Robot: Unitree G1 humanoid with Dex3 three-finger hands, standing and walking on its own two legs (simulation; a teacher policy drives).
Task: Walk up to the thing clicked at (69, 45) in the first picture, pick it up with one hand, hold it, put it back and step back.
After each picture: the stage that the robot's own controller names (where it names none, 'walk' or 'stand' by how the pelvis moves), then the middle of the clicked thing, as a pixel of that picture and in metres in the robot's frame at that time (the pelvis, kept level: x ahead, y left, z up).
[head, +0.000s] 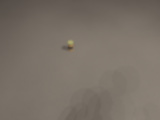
stand; (70, 45) +1.32 +0.12 -0.72
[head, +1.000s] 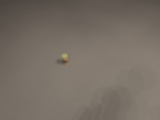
walk; (65, 59) +1.20 +0.26 -0.71
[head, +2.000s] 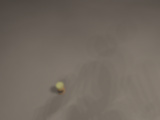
walk; (60, 88) +0.75 +0.26 -0.71
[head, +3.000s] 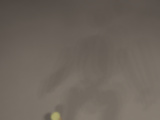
stand; (56, 119) +0.43 +0.21 -0.71
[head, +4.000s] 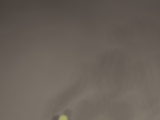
stand; out of the picture +0.47 +0.15 -0.70
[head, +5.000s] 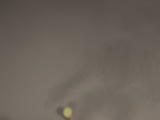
stand; (68, 114) +0.46 +0.11 -0.72
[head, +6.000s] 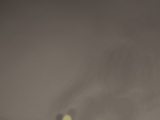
stand; out of the picture +0.45 +0.11 -0.72
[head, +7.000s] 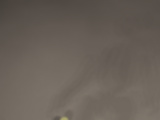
stand; out of the picture +0.44 +0.14 -0.72
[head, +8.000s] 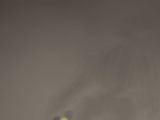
stand; out of the picture +0.44 +0.14 -0.72
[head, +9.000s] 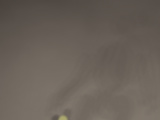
go down; out of the picture +0.44 +0.15 -0.72
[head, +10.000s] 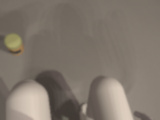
go down; (15, 45) +0.51 +0.23 -0.32
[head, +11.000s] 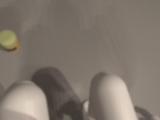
approach; (9, 42) +0.49 +0.24 -0.29
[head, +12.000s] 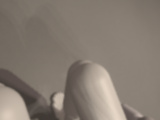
close in; out of the picture +0.48 +0.28 -0.23
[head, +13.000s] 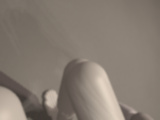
close; out of the picture +0.48 +0.29 -0.23
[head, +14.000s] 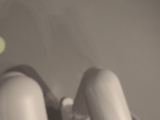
lift; out of the picture +0.44 +0.22 -0.26
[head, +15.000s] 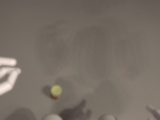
close in; (55, 93) +0.45 +0.13 -0.53
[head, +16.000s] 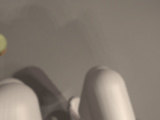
lift; out of the picture +0.46 +0.21 -0.24
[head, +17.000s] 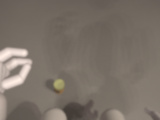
crouch; (59, 86) +0.46 +0.14 -0.50
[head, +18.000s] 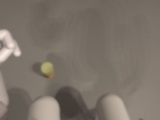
crouch; (48, 70) +0.47 +0.15 -0.43
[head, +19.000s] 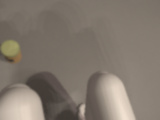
lower; (12, 52) +0.47 +0.20 -0.27
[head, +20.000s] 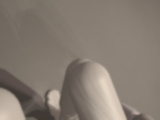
lower; out of the picture +0.46 +0.24 -0.23
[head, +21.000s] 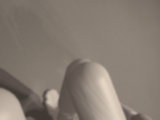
lower; out of the picture +0.46 +0.25 -0.24
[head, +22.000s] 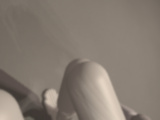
lower; out of the picture +0.46 +0.25 -0.24
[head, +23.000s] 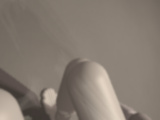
loosen; out of the picture +0.46 +0.25 -0.24
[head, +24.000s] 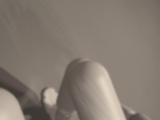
withdraw; out of the picture +0.43 +0.22 -0.24
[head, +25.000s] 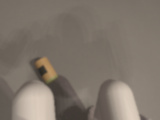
walk; (46, 70) +0.41 +0.13 -0.34
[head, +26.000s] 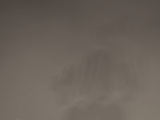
stand; out of the picture +0.33 +0.08 -0.68
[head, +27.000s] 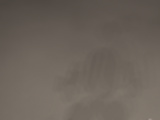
stand; out of the picture +0.34 +0.09 -0.69
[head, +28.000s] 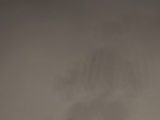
stand; out of the picture +0.34 +0.09 -0.69
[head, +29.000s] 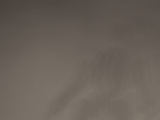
stand; out of the picture +0.36 +0.07 -0.74
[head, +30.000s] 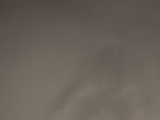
stand; out of the picture +0.33 +0.07 -0.75
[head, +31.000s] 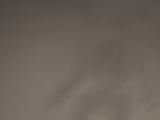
walk; out of the picture +0.33 +0.07 -0.75
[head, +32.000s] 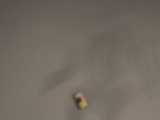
walk; (81, 101) +0.50 +0.02 -0.73
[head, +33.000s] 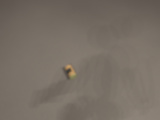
walk; (70, 72) +0.78 +0.05 -0.73
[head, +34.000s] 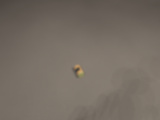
stand; (79, 71) +0.97 +0.05 -0.73
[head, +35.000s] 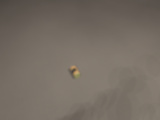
stand; (75, 72) +0.98 +0.07 -0.75
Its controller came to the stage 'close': yes
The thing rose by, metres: 0.01
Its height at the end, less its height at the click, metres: -0.02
